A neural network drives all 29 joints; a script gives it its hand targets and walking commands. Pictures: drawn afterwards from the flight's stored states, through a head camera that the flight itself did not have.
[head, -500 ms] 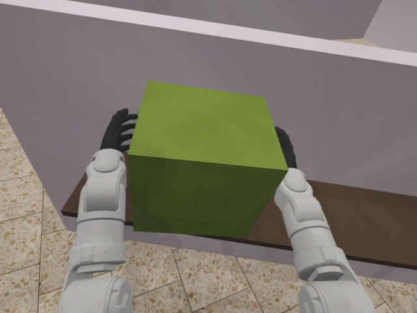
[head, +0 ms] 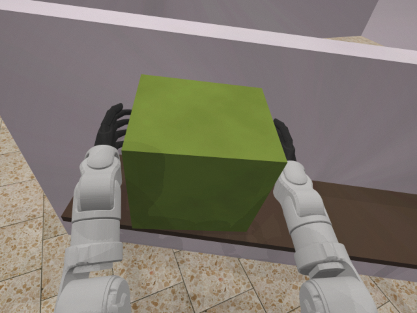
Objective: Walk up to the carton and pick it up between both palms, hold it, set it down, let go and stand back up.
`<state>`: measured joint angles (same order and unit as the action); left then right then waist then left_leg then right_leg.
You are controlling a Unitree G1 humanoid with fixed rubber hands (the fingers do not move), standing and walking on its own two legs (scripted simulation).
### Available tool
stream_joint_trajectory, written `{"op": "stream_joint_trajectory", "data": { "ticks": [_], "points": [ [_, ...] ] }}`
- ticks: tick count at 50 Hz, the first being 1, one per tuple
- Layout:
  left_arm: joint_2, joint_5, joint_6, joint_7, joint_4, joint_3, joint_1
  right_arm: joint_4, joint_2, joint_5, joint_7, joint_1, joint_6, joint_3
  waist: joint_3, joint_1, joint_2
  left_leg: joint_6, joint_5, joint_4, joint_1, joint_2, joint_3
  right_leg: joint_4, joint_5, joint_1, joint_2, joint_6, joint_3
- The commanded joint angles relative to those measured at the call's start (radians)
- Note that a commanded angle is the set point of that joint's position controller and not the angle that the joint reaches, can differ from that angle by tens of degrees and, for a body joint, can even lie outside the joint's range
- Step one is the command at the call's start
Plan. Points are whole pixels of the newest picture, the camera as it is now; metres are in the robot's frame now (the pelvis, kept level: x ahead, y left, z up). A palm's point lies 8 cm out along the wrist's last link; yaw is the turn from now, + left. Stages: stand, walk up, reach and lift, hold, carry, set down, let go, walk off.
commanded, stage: reach and lift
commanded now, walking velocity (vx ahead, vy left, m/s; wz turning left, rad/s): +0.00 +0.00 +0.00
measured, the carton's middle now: (197, 158) +0.38 +0.01 +0.12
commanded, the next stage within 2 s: hold in 0.04 s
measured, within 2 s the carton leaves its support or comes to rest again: neither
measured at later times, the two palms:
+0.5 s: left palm (106, 148) +0.34 +0.17 +0.18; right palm (290, 160) +0.34 -0.17 +0.16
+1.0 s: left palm (105, 149) +0.33 +0.16 +0.18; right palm (292, 155) +0.34 -0.17 +0.17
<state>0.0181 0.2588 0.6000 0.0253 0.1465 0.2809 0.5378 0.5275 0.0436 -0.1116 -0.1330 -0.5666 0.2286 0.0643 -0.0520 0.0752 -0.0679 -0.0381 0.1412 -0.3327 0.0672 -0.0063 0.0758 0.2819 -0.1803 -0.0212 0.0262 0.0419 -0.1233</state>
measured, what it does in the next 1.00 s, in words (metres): stands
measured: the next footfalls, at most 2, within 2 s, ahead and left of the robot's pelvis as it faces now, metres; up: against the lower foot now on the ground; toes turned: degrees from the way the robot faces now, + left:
none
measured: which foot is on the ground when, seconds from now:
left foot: down 0.00-1.00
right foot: down 0.00-1.00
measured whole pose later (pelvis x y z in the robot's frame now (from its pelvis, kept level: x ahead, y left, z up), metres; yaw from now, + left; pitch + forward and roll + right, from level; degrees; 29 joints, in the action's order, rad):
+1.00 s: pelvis -0.02 -0.03 +0.00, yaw +1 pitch -8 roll +0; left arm 0.04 0.27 0.71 0.07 0.06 0.31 0.55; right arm 0.46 0.01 -0.09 -0.15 -0.60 0.32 0.07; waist -0.04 0.06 -0.08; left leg -0.01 0.10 -0.31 0.06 0.01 0.05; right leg 0.32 -0.18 0.00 0.04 0.08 -0.14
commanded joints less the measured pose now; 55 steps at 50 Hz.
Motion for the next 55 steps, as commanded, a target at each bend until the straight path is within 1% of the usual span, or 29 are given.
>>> {"op": "stream_joint_trajectory", "data": {
  "ticks": [1,8,10,12,13,15,18,20,22,23,24,26,27,29,30,32,34,35,39,40,42,43,44,45,47,48,51,53,55],
  "points": [
    [-0.454,-0.134,-0.024,0.131,-0.126,-0.471,0.565,-0.356,-0.435,-0.069,0.105,-0.757,-0.086,-0.344,0.452,0.004,0.112,0.056,-0.3,-0.018,-0.291,0.009,-0.068,-0.029,0.287,0.067,0.006,-0.07,0.029],
    [-0.442,-0.161,0.03,0.118,-0.28,-0.516,0.504,-0.477,-0.43,-0.141,0.086,-0.745,-0.049,-0.43,0.519,-0.007,0.109,0.059,-0.436,-0.058,-0.322,0.004,-0.073,-0.023,0.37,0.026,0.012,-0.068,0.047],
    [-0.42,-0.15,0.054,0.129,-0.281,-0.488,0.494,-0.462,-0.419,-0.143,0.08,-0.721,-0.021,-0.419,0.467,-0.001,0.092,0.051,-0.367,-0.033,-0.286,0.0,-0.063,-0.032,0.342,0.02,0.002,-0.075,0.053],
    [-0.405,-0.132,0.078,0.145,-0.249,-0.455,0.506,-0.421,-0.418,-0.128,0.084,-0.712,0.005,-0.388,0.392,0.004,0.08,0.038,-0.233,0.012,-0.229,0.004,-0.05,-0.049,0.249,0.03,-0.009,-0.073,0.058],
    [-0.401,-0.114,0.075,0.148,-0.194,-0.456,0.495,-0.374,-0.381,-0.079,0.09,-0.667,0.013,-0.337,0.35,0.019,0.067,0.05,-0.191,0.028,-0.226,0.021,-0.061,-0.041,0.182,0.059,-0.002,-0.064,0.039],
    [-0.409,-0.104,0.073,0.161,-0.154,-0.437,0.532,-0.327,-0.384,-0.044,0.11,-0.679,0.014,-0.289,0.285,0.026,0.08,0.047,-0.077,0.058,-0.21,0.025,-0.049,-0.061,0.062,0.106,-0.011,-0.058,0.031],
    [-0.437,-0.124,0.053,0.149,-0.174,-0.462,0.624,-0.333,-0.404,-0.035,0.138,-0.736,-0.005,-0.259,0.345,0.026,0.121,0.044,-0.031,0.067,-0.201,0.037,-0.057,-0.051,0.011,0.135,-0.014,-0.048,0.028],
    [-0.444,-0.125,0.049,0.146,-0.123,-0.437,0.616,-0.342,-0.421,-0.027,0.142,-0.779,-0.017,-0.261,0.364,0.014,0.09,0.029,-0.028,0.065,-0.198,0.031,-0.053,-0.053,0.025,0.118,-0.021,-0.053,0.034],
    [-0.451,-0.138,0.038,0.138,-0.148,-0.453,0.638,-0.352,-0.446,-0.035,0.144,-0.8,-0.031,-0.274,0.416,0.0,0.111,0.03,-0.067,0.047,-0.209,0.023,-0.048,-0.04,0.055,0.109,-0.024,-0.057,0.041],
    [-0.457,-0.145,0.032,0.132,-0.176,-0.464,0.647,-0.387,-0.46,-0.041,0.144,-0.818,-0.036,-0.293,0.452,-0.009,0.1,0.027,-0.098,0.037,-0.219,0.022,-0.053,-0.038,0.086,0.098,-0.021,-0.055,0.043],
    [-0.465,-0.161,0.028,0.124,-0.208,-0.498,0.634,-0.409,-0.468,-0.057,0.138,-0.804,-0.041,-0.313,0.492,0.002,0.11,0.035,-0.183,0.017,-0.253,0.021,-0.055,-0.022,0.168,0.087,-0.015,-0.055,0.041],
    [-0.47,-0.158,0.035,0.117,-0.21,-0.503,0.606,-0.419,-0.456,-0.072,0.127,-0.8,-0.036,-0.344,0.507,0.001,0.107,0.046,-0.255,-0.006,-0.297,0.022,-0.059,-0.025,0.215,0.075,-0.007,-0.058,0.041],
    [-0.459,-0.148,0.044,0.12,-0.199,-0.493,0.575,-0.414,-0.442,-0.075,0.12,-0.773,-0.028,-0.345,0.496,0.006,0.11,0.047,-0.237,-0.004,-0.305,0.021,-0.054,-0.03,0.193,0.078,-0.008,-0.059,0.04],
    [-0.429,-0.114,0.064,0.131,-0.161,-0.448,0.529,-0.363,-0.432,-0.067,0.116,-0.743,-0.006,-0.338,0.401,-0.013,0.098,0.033,-0.149,0.024,-0.235,0.014,-0.047,-0.046,0.135,0.074,-0.019,-0.067,0.047],
    [-0.419,-0.109,0.073,0.139,-0.143,-0.426,0.521,-0.374,-0.427,-0.065,0.116,-0.757,-0.002,-0.338,0.385,-0.025,0.071,0.023,-0.109,0.038,-0.206,0.012,-0.04,-0.052,0.104,0.056,-0.024,-0.071,0.048],
    [-0.384,-0.083,0.091,0.16,-0.106,-0.368,0.507,-0.311,-0.437,-0.051,0.115,-0.729,0.018,-0.322,0.308,-0.027,0.019,0.002,-0.037,0.067,-0.151,0.006,-0.027,-0.058,0.069,0.051,-0.039,-0.084,0.058],
    [-0.386,-0.092,0.087,0.172,-0.147,-0.372,0.556,-0.339,-0.458,-0.06,0.114,-0.746,0.015,-0.322,0.325,-0.024,0.031,0.005,-0.053,0.06,-0.12,-0.006,-0.024,-0.052,0.101,0.018,-0.047,-0.086,0.071],
    [-0.396,-0.099,0.085,0.169,-0.155,-0.385,0.574,-0.354,-0.464,-0.063,0.111,-0.764,0.013,-0.322,0.348,-0.019,0.05,0.006,-0.04,0.058,-0.133,-0.008,-0.028,-0.047,0.099,0.025,-0.045,-0.084,0.074],
    [-0.432,-0.149,0.047,0.146,-0.229,-0.46,0.656,-0.443,-0.508,-0.096,0.109,-0.828,-0.008,-0.364,0.455,-0.028,0.106,0.018,-0.125,0.027,-0.175,-0.005,-0.037,-0.024,0.175,0.036,-0.041,-0.077,0.075],
    [-0.429,-0.157,0.043,0.142,-0.232,-0.481,0.654,-0.442,-0.499,-0.091,0.105,-0.816,-0.009,-0.366,0.478,-0.015,0.113,0.021,-0.125,0.02,-0.194,-0.005,-0.039,-0.022,0.181,0.043,-0.041,-0.078,0.071],
    [-0.414,-0.136,0.05,0.147,-0.193,-0.455,0.623,-0.403,-0.487,-0.071,0.1,-0.799,0.0,-0.348,0.422,-0.016,0.102,0.017,-0.093,0.027,-0.179,-0.005,-0.04,-0.032,0.148,0.056,-0.041,-0.079,0.065],
    [-0.408,-0.136,0.053,0.151,-0.188,-0.454,0.619,-0.386,-0.477,-0.059,0.098,-0.782,0.003,-0.336,0.411,0.009,0.098,0.02,-0.064,0.034,-0.17,0.001,-0.041,-0.036,0.12,0.055,-0.045,-0.079,0.062],
    [-0.406,-0.124,0.057,0.155,-0.181,-0.439,0.597,-0.357,-0.472,-0.053,0.097,-0.753,0.009,-0.328,0.377,-0.008,0.096,0.019,-0.057,0.044,-0.159,-0.001,-0.033,-0.037,0.118,0.048,-0.044,-0.078,0.061],
    [-0.396,-0.125,0.061,0.162,-0.168,-0.432,0.588,-0.36,-0.467,-0.046,0.094,-0.751,0.01,-0.33,0.376,0.005,0.084,0.017,-0.043,0.049,-0.152,-0.001,-0.036,-0.042,0.123,0.038,-0.049,-0.082,0.067],
    [-0.377,-0.108,0.069,0.178,-0.15,-0.411,0.568,-0.352,-0.469,-0.044,0.087,-0.733,0.02,-0.324,0.344,0.008,0.052,0.008,-0.026,0.053,-0.124,-0.009,-0.036,-0.048,0.128,0.017,-0.062,-0.089,0.08],
    [-0.385,-0.117,0.068,0.181,-0.167,-0.409,0.564,-0.358,-0.467,-0.048,0.086,-0.727,0.021,-0.324,0.368,0.016,0.065,0.01,-0.028,0.054,-0.133,-0.008,-0.036,-0.045,0.117,0.012,-0.058,-0.091,0.073],
    [-0.398,-0.14,0.054,0.184,-0.209,-0.437,0.604,-0.413,-0.484,-0.065,0.08,-0.757,0.017,-0.348,0.412,0.017,0.077,0.015,-0.071,0.044,-0.147,-0.013,-0.044,-0.033,0.194,0.0,-0.058,-0.096,0.077],
    [-0.394,-0.141,0.053,0.181,-0.205,-0.433,0.582,-0.437,-0.487,-0.071,0.075,-0.763,0.014,-0.376,0.43,0.007,0.06,0.014,-0.119,0.033,-0.145,-0.013,-0.048,-0.021,0.257,-0.031,-0.05,-0.1,0.074],
    [-0.392,-0.137,0.054,0.181,-0.212,-0.439,0.563,-0.428,-0.485,-0.081,0.072,-0.728,0.022,-0.378,0.407,0.008,0.086,0.023,-0.141,0.035,-0.147,-0.013,-0.049,-0.018,0.287,-0.033,-0.047,-0.094,0.077]
  ]
}}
